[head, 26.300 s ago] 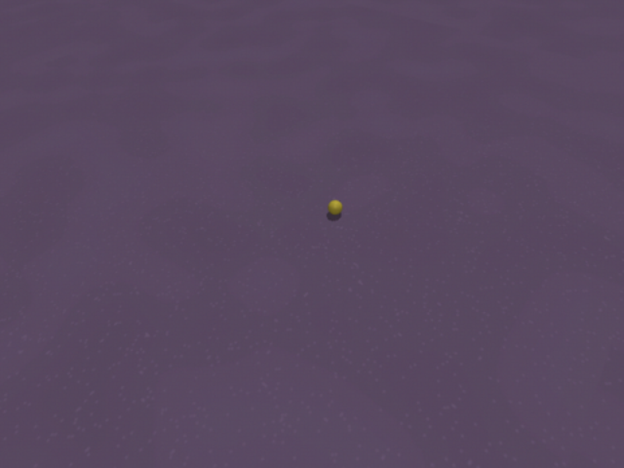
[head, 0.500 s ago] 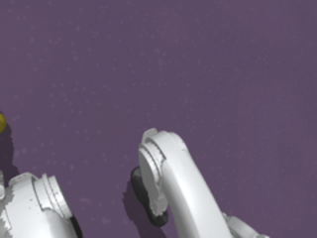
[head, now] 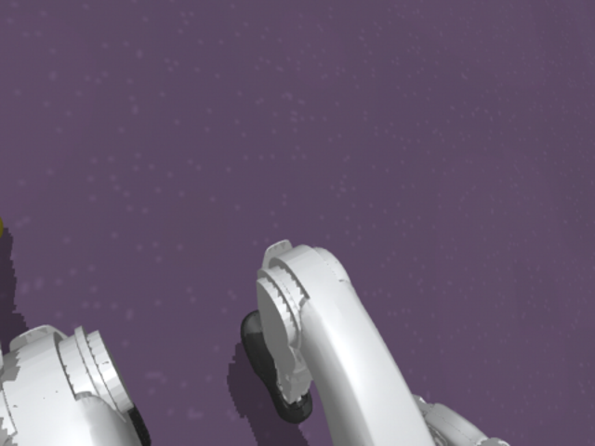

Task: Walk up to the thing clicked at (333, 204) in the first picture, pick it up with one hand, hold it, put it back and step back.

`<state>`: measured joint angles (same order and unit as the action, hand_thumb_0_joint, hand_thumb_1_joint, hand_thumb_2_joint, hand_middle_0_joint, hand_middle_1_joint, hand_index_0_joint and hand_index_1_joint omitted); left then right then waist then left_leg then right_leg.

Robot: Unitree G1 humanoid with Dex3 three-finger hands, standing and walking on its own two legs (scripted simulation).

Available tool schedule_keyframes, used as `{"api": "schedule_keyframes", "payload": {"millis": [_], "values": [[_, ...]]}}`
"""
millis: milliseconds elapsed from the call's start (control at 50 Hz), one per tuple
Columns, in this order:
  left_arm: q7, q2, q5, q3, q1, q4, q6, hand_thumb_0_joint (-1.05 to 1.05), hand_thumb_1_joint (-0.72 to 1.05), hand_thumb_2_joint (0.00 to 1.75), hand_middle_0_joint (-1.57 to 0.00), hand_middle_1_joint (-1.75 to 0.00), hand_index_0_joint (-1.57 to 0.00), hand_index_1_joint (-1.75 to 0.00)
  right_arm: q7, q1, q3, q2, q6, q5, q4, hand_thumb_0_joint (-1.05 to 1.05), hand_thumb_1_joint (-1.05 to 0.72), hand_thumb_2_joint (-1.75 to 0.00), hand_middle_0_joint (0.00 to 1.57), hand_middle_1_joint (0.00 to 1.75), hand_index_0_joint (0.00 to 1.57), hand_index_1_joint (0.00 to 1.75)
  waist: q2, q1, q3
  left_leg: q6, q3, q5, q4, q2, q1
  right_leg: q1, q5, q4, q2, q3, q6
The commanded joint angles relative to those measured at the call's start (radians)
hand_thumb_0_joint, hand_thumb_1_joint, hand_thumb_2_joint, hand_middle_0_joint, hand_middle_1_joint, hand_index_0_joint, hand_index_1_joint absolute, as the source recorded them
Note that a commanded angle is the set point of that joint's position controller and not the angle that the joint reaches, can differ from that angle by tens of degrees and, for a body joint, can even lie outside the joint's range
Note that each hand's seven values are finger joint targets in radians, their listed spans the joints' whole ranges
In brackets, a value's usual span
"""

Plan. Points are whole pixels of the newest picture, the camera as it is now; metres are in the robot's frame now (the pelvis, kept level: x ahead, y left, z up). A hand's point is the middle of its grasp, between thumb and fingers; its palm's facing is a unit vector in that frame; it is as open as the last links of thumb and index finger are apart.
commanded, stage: open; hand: left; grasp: from above
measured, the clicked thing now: out of the picture +0.46 +0.28 -0.27
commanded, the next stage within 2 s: withdraw in 0.36 s
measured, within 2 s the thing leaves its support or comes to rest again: neither
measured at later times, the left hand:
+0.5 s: hand out of the picture +0.43 +0.29 -0.25, palm faces -0.45 -0.14 -0.88, open 13.5 cm
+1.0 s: hand out of the picture +0.43 +0.31 -0.08, palm faces -0.36 -0.09 -0.93, open 14.1 cm
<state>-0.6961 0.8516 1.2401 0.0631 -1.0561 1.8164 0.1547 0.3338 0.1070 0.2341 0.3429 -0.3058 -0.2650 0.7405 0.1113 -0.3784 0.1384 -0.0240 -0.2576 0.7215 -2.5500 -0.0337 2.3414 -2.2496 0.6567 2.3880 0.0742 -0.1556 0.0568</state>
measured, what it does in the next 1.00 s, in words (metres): stands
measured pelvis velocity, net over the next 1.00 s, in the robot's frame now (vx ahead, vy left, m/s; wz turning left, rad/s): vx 0.00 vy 0.00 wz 0.10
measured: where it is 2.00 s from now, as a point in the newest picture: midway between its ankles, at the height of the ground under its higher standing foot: (217, 427)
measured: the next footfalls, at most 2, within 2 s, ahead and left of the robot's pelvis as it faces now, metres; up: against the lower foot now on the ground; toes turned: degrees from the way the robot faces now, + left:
none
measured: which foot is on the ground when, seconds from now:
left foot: down 0.00-1.00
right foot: down 0.00-1.00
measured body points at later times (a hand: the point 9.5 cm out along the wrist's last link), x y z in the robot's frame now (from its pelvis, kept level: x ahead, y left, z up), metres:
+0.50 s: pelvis +0.00 +0.00 +0.00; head +0.27 +0.11 +0.34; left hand +0.45 +0.29 -0.19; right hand +0.05 -0.25 -0.06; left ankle +0.06 +0.13 -0.27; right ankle +0.11 -0.12 -0.27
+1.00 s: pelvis +0.00 +0.00 +0.04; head +0.20 +0.06 +0.44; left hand +0.45 +0.31 -0.03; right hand +0.11 -0.26 -0.08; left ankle +0.06 +0.13 -0.27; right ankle +0.11 -0.12 -0.27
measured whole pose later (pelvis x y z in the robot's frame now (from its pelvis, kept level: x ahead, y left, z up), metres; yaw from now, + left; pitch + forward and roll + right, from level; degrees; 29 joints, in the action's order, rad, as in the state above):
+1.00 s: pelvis +0.00 +0.00 +0.04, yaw +6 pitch +33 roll -7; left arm -0.39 0.59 1.06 -0.05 -0.92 1.36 -0.03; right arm 0.29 0.12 0.03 0.30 -0.10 -0.12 0.75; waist -0.06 -0.21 -0.12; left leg -0.01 -0.14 0.69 -2.37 -0.04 2.27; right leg -2.21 0.67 2.29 0.04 -0.07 0.04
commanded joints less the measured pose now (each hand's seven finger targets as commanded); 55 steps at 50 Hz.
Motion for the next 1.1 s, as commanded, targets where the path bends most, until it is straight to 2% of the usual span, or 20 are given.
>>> {"api": "schedule_keyframes", "payload": {"millis": [0, 80, 160, 240, 260, 340, 420, 460, 520, 560, 620, 680, 700, 740, 780, 800, 840, 920, 1000, 1080], "values": [[-0.022, 0.168, -0.033, 0.017, -0.246, -0.126, 0.007, 0.0, -0.39, 0.85, -0.15, -0.99, -0.18, -0.96, -0.011, 0.215, -0.089, 0.314, 0.0, 0.013, 0.016, 0.0, -0.9, -0.9, 0.2, 0.3, 0.2, 0.3, -0.441, -0.027, -0.658, 0.034, 0.117, -0.199, 0.259, -0.016, -0.431, 0.419, -0.242, -0.228, 0.043, -0.099, -0.071], [-0.015, 0.128, -0.012, -0.025, -0.255, -0.126, 0.019, 0.0, -0.39, 0.87, -0.11, -1.06, -0.15, -1.02, -0.011, 0.188, -0.08, 0.308, -0.002, 0.012, 0.012, 0.0, -0.9, -0.9, 0.2, 0.3, 0.2, 0.3, -0.453, -0.051, -0.622, 0.028, 0.106, -0.189, 0.251, -0.018, -0.44, 0.368, -0.242, -0.202, 0.041, -0.116, -0.074], [-0.024, 0.16, -0.015, 0.013, -0.245, -0.135, 0.019, 0.0, -0.44, 0.92, -0.08, -1.08, -0.11, -1.05, -0.015, 0.211, -0.076, 0.305, 0.007, 0.01, 0.02, 0.0, -0.89, -0.9, 0.2, 0.3, 0.2, 0.3, -0.491, -0.025, -0.664, 0.023, 0.109, -0.226, 0.265, -0.013, -0.473, 0.385, -0.264, -0.201, 0.036, -0.12, -0.077], [-0.033, 0.149, 0.002, -0.007, -0.237, -0.106, 0.016, 0.0, -0.45, 0.92, -0.07, -1.09, -0.1, -1.05, -0.016, 0.204, -0.07, 0.307, 0.008, 0.01, 0.007, 0.0, -0.89, -0.9, 0.2, 0.3, 0.2, 0.3, -0.453, -0.048, -0.61, 0.029, 0.114, -0.202, 0.253, -0.013, -0.432, 0.372, -0.254, -0.211, 0.039, -0.116, -0.073], [-0.04, 0.172, -0.006, 0.018, -0.241, -0.135, 0.016, 0.0, -0.44, 0.93, -0.07, -1.09, -0.1, -1.05, -0.018, 0.201, -0.075, 0.311, 0.011, 0.01, 0.011, 0.0, -0.89, -0.9, 0.2, 0.3, 0.2, 0.3, -0.471, -0.029, -0.645, 0.025, 0.111, -0.211, 0.266, -0.016, -0.45, 0.387, -0.256, -0.21, 0.042, -0.114, -0.077], [-0.04, 0.145, -0.003, -0.003, -0.22, -0.093, 0.005, 0.0, -0.44, 0.93, -0.07, -1.1, -0.1, -1.07, -0.016, 0.196, -0.079, 0.312, 0.006, 0.006, 0.006, 0.0, -0.89, -0.9, 0.2, 0.3, 0.2, 0.3, -0.435, -0.049, -0.593, 0.028, 0.113, -0.18, 0.257, -0.016, -0.426, 0.363, -0.23, -0.212, 0.041, -0.113, -0.074], [-0.031, 0.161, -0.017, 0.015, -0.212, -0.112, 0.001, 0.0, -0.44, 0.92, -0.07, -1.09, -0.1, -1.06, -0.02, 0.208, -0.084, 0.313, 0.008, 0.012, 0.005, 0.0, -0.89, -0.9, 0.2, 0.3, 0.2, 0.3, -0.444, -0.029, -0.632, 0.028, 0.112, -0.188, 0.269, -0.014, -0.44, 0.378, -0.228, -0.223, 0.037, -0.113, -0.073], [-0.022, 0.133, -0.024, -0.007, -0.229, -0.092, 0.001, 0.0, -0.51, 0.98, -0.07, -1.02, -0.08, -1.01, -0.017, 0.213, -0.079, 0.31, 0.008, 0.003, 0.003, 0.0, -0.9, -0.9, 0.2, 0.3, 0.2, 0.3, -0.43, -0.055, -0.614, 0.031, 0.109, -0.18, 0.263, -0.015, -0.43, 0.382, -0.229, -0.22, 0.039, -0.112, -0.073], [-0.011, 0.144, -0.03, -0.007, -0.239, -0.135, 0.01, 0.0, -0.52, 0.98, -0.06, -1.02, -0.07, -1.01, -0.019, 0.211, -0.079, 0.302, 0.007, 0.012, -0.001, 0.0, -0.9, -0.9, 0.2, 0.3, 0.2, 0.3, -0.446, -0.039, -0.632, 0.031, 0.112, -0.179, 0.264, -0.013, -0.442, 0.39, -0.225, -0.223, 0.035, -0.108, -0.074], [-0.013, 0.177, -0.031, 0.01, -0.279, -0.24, 0.018, 0.0, -0.52, 0.99, -0.06, -1.02, -0.07, -1.01, -0.02, 0.206, -0.089, 0.305, 0.009, 0.015, 0.01, 0.0, -0.9, -0.9, 0.2, 0.3, 0.2, 0.3, -0.509, -0.007, -0.729, 0.024, 0.114, -0.229, 0.266, -0.016, -0.493, 0.418, -0.269, -0.214, 0.037, -0.106, -0.077], [-0.015, 0.128, -0.03, -0.001, -0.231, -0.334, 0.012, 0.0, -0.53, 0.99, -0.06, -1.02, -0.07, -1.01, -0.009, 0.194, -0.104, 0.282, 0.013, 0.019, 0.006, 0.0, -0.91, -0.9, 0.2, 0.3, 0.2, 0.3, -0.605, 0.012, -0.813, 0.011, 0.124, -0.287, 0.281, -0.018, -0.58, 0.439, -0.328, -0.197, 0.038, -0.103, -0.086], [-0.014, 0.155, -0.038, 0.062, -0.195, -0.503, -0.014, 0.0, -0.53, 0.99, -0.06, -1.0, -0.07, -0.99, -0.002, 0.201, -0.154, 0.278, 0.038, 0.045, 0.016, 0.0, -0.9, -0.9, 0.2, 0.3, 0.2, 0.3, -0.698, 0.088, -0.916, 0.002, 0.142, -0.337, 0.313, -0.009, -0.616, 0.399, -0.352, -0.187, 0.027, -0.096, -0.096], [0.0, 0.1, -0.04, 0.035, -0.145, -0.469, -0.04, 0.0, -0.54, 0.99, -0.06, -1.0, -0.07, -0.99, 0.006, 0.196, -0.164, 0.259, 0.05, 0.055, 0.011, 0.0, -0.9, -0.9, 0.2, 0.3, 0.2, 0.3, -0.691, 0.087, -0.913, 0.003, 0.154, -0.342, 0.308, -0.01, -0.616, 0.39, -0.358, -0.186, 0.031, -0.085, -0.098], [0.013, 0.117, -0.054, 0.071, -0.14, -0.584, -0.079, 0.0, -0.53, 0.99, -0.06, -0.99, -0.06, -0.99, 0.006, 0.199, -0.198, 0.264, 0.084, 0.082, 0.011, 0.0, -0.9, -0.9, 0.2, 0.3, 0.2, 0.3, -0.692, 0.134, -0.969, 0.004, 0.166, -0.366, 0.342, -0.005, -0.631, 0.368, -0.369, -0.206, 0.025, -0.075, -0.098], [0.052, 0.007, -0.084, 0.008, -0.11, -0.533, -0.128, 0.0, -0.55, 1.01, -0.07, -0.98, -0.06, -0.99, 0.007, 0.193, -0.217, 0.244, 0.112, 0.107, 0.007, 0.0, -0.9, -0.9, 0.2, 0.3, 0.2, 0.3, -0.611, 0.122, -0.912, 0.018, 0.177, -0.316, 0.357, -0.003, -0.575, 0.327, -0.332, -0.227, 0.024, -0.06, -0.098], [0.074, -0.008, -0.092, 0.003, -0.126, -0.568, -0.149, 0.0, -0.54, 1.01, -0.07, -0.99, -0.06, -1.0, 0.0, 0.201, -0.231, 0.245, 0.128, 0.121, 0.009, 0.0, -0.9, -0.9, 0.2, 0.3, 0.2, 0.3, -0.579, 0.13, -0.901, 0.026, 0.181, -0.288, 0.379, 0.0, -0.545, 0.322, -0.308, -0.252, 0.025, -0.052, -0.097], [0.14, -0.069, -0.124, -0.047, -0.125, -0.524, -0.184, 0.0, -0.55, 1.02, -0.07, -1.0, -0.06, -1.01, -0.015, 0.221, -0.247, 0.229, 0.159, 0.139, 0.01, 0.0, -0.9, -0.9, 0.2, 0.3, 0.2, 0.3, -0.454, 0.106, -0.826, 0.046, 0.186, -0.205, 0.396, 0.008, -0.449, 0.34, -0.224, -0.309, 0.031, -0.022, -0.094], [0.303, -0.136, -0.195, -0.11, -0.185, -0.611, -0.193, 0.0, -0.57, 1.04, -0.07, -1.01, -0.06, -1.03, -0.05, 0.24, -0.285, 0.213, 0.204, 0.157, 0.005, 0.0, -0.91, -0.91, 0.2, 0.3, 0.2, 0.3, -0.334, 0.11, -0.851, 0.054, 0.183, -0.14, 0.445, 0.018, -0.448, 0.409, -0.123, -0.377, 0.023, 0.017, -0.095], [0.431, -0.187, -0.202, -0.174, -0.214, -0.659, -0.154, 0.0, -0.56, 1.05, -0.07, -1.01, -0.06, -1.03, -0.112, 0.239, -0.294, 0.193, 0.246, 0.179, -0.022, 0.0, -0.9, -0.91, 0.2, 0.3, 0.2, 0.3, -0.213, 0.108, -0.811, 0.057, 0.195, -0.089, 0.483, 0.032, -0.441, 0.466, -0.042, -0.452, 0.013, 0.048, -0.099], [0.475, -0.184, -0.17, -0.186, -0.219, -0.613, -0.108, 0.0, -0.55, 1.05, -0.07, -1.02, -0.06, -1.03, -0.178, 0.242, -0.273, 0.175, 0.275, 0.184, -0.045, 0.0, -0.9, -0.9, 0.2, 0.3, 0.2, 0.3, -0.146, 0.11, -0.726, 0.057, 0.212, -0.071, 0.5, 0.048, -0.403, 0.467, -0.005, -0.497, 0.0, 0.065, -0.105]]}}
